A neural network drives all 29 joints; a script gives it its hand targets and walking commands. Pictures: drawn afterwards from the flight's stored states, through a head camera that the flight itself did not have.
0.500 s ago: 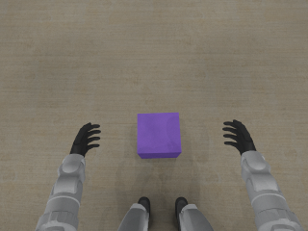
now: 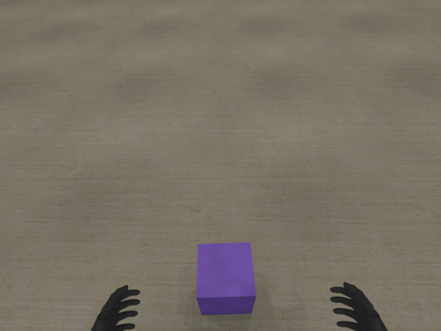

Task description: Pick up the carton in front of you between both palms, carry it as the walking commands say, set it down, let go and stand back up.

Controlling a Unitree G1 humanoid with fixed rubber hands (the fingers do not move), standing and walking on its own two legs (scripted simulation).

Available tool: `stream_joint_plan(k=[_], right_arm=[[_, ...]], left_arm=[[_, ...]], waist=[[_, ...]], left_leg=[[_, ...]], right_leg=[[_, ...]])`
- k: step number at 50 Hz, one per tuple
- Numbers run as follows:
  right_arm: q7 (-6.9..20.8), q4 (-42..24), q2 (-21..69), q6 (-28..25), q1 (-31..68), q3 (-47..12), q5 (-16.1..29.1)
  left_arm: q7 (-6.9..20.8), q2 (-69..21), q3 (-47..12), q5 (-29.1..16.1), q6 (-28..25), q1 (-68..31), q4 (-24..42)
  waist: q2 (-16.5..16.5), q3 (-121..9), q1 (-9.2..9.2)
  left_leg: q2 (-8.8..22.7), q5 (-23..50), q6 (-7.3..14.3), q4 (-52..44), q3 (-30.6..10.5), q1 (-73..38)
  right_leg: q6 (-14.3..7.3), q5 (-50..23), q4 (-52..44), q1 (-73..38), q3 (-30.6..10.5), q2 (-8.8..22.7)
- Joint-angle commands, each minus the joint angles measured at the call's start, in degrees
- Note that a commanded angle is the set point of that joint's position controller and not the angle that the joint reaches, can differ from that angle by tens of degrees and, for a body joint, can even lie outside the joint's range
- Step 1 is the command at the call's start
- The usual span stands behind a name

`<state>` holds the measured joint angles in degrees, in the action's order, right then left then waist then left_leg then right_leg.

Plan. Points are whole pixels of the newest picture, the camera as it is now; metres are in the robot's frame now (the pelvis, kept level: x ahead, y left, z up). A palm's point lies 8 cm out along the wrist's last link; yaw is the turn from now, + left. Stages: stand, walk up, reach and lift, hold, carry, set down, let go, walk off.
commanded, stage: let go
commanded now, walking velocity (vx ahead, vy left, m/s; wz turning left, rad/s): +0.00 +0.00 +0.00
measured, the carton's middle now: (225, 279) +0.44 +0.02 -0.65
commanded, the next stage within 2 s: stand in 0.30 s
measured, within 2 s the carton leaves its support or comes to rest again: neither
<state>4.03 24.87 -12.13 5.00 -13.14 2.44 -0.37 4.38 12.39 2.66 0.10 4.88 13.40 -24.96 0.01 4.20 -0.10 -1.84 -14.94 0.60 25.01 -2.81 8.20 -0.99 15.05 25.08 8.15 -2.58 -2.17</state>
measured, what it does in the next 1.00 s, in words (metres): stands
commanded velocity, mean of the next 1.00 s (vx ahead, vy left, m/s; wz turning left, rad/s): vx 0.00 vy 0.00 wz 0.00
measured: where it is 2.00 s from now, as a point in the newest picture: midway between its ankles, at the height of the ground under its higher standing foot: outside the picture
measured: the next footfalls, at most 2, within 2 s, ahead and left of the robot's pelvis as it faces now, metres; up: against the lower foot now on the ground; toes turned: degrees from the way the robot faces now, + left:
none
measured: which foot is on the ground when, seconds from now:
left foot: down 0.00-1.00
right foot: down 0.00-1.00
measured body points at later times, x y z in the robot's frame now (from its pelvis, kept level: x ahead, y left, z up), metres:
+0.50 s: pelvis +0.01 +0.00 -0.01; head +0.02 +0.01 +0.44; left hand +0.17 +0.29 -0.09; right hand +0.16 -0.28 -0.09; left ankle -0.01 +0.11 -0.74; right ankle -0.02 -0.11 -0.74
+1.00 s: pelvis +0.02 +0.01 +0.00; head +0.02 +0.01 +0.45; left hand +0.16 +0.30 -0.10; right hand +0.15 -0.29 -0.10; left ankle -0.01 +0.11 -0.74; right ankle -0.02 -0.11 -0.74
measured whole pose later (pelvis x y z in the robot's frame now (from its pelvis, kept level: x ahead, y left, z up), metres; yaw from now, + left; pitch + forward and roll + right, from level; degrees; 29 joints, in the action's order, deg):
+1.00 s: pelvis +0.02 +0.01 +0.00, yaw +0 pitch -1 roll +0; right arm -1.5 47.9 -19.6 -0.2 -9.2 1.6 -1.8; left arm -1.4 19.7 1.7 1.5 0.2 9.0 -47.1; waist -0.4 0.3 -0.2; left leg -2.2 -17.0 1.3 25.6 -2.4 7.9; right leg -0.5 16.8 25.3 7.8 -3.0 -1.8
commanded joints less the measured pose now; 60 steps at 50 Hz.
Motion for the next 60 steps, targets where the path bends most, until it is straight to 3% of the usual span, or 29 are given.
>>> stream_joint_plan(k=[1, 14, 15, 16, 19, 21, 26, 32, 44, 60], right_arm=[[0.30, -6.16, -4.94, 1.12, 3.88, 1.37, -0.18], [0.16, -6.92, -5.04, 2.88, 2.62, 2.01, -0.36], [-1.12, -4.46, -5.39, 1.17, -0.19, 1.98, 0.87], [-3.59, 1.93, -12.06, -0.61, 4.47, 2.77, -1.56], [-4.81, 4.67, -11.46, -2.98, 4.04, 2.31, -2.43], [-4.74, 6.60, -11.65, -3.86, 5.15, 2.12, -2.16], [-4.81, 10.52, -13.19, -4.86, 4.78, 2.04, -1.77], [-5.39, 14.22, -15.06, -5.25, 4.60, 1.94, -1.75], [-5.76, 18.46, -16.31, -5.76, 5.29, 1.45, -1.47], [-5.63, 23.50, -17.45, -6.26, 6.36, 0.92, -1.30]], left_arm=[[0.02, 5.46, 1.66, 0.44, 1.16, -3.87, 5.94], [-0.17, 5.20, 1.68, 0.95, 2.93, -3.14, 6.54], [-1.74, 7.15, 1.62, 2.34, 5.99, -4.55, 9.37], [-4.41, 12.70, 3.28, 1.20, 2.05, -4.51, 0.17], [-5.24, 11.91, 2.65, 2.40, -1.90, -4.64, -2.58], [-4.95, 11.38, 2.37, 2.35, -3.00, -5.18, -4.45], [-5.03, 12.88, 2.20, 1.99, -4.23, -4.58, -8.36], [-5.71, 14.48, 1.70, 1.77, -4.80, -4.62, -12.14], [-6.02, 15.58, 1.17, 1.46, -5.26, -5.50, -17.40], [-5.77, 16.82, 0.63, 1.22, -5.61, -6.66, -22.54]], waist=[[-0.11, 0.68, 0.02], [0.01, -1.04, 0.07], [1.09, -4.70, -0.45], [-3.11, -2.34, 1.74], [-0.70, -3.10, 0.15], [0.54, -4.46, 0.26], [0.21, -8.32, 0.11], [0.51, -8.95, -0.21], [0.19, -7.91, 0.00], [-0.02, -5.56, 0.08]], left_leg=[[0.31, 3.72, -0.86, -4.28, 2.35, -0.32], [0.13, 11.12, -0.97, -2.86, 1.89, -3.42], [-1.52, 10.70, -1.11, -0.81, 2.47, -2.73], [3.00, 7.71, -2.19, -0.15, 0.15, 3.83], [3.84, -0.09, -0.96, -0.86, -2.20, 3.84], [4.47, 1.23, -0.67, -1.16, -3.21, 4.72], [5.14, 14.46, -0.49, 0.98, -3.24, 1.46], [5.71, 20.86, -0.36, 1.16, -3.53, -0.60], [6.16, 21.60, -0.10, -0.65, -4.19, -1.13], [6.69, 15.38, 0.36, -4.51, -5.23, -1.24]], right_leg=[[1.53, -3.54, -4.83, -1.20, 1.40, 0.97], [1.79, -12.08, -2.75, -4.23, 1.05, 0.17], [1.34, -14.95, -1.18, -6.47, 0.76, 0.41], [2.48, -7.45, -0.74, 2.47, -0.69, 3.37], [1.20, 2.27, -2.45, 5.70, -3.92, 4.34], [1.14, -0.93, -1.35, 4.12, -3.67, 4.19], [0.98, -13.33, 0.26, 1.56, -3.72, 4.98], [0.71, -18.58, 0.60, 0.24, -3.86, 5.51], [0.37, -19.10, -0.83, -1.38, -4.46, 6.18], [0.10, -14.28, -4.49, -1.75, -5.92, 6.91]])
